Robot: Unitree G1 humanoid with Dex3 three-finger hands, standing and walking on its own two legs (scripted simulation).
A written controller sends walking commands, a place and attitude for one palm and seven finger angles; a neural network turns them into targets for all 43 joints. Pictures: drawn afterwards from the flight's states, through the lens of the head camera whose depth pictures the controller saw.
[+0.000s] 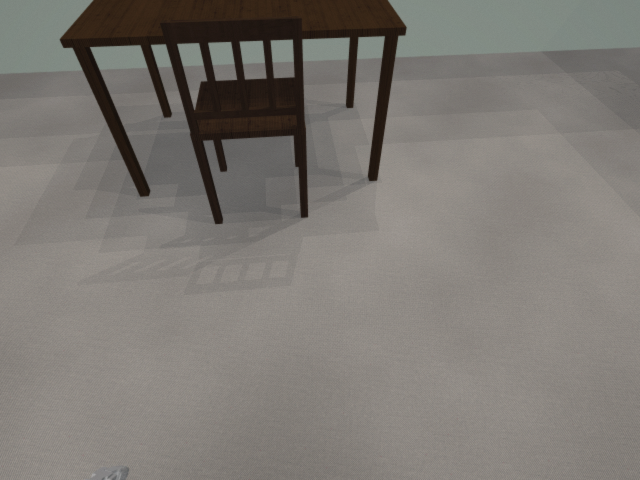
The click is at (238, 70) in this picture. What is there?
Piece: chair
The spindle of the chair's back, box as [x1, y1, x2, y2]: [231, 41, 248, 109]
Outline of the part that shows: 231,41 242,109 248,109 239,42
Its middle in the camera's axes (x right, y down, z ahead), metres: -0.27 -0.53 +1.26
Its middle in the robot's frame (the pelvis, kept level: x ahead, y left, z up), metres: +1.28 +0.33 -0.11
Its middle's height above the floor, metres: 0.66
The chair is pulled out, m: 0.00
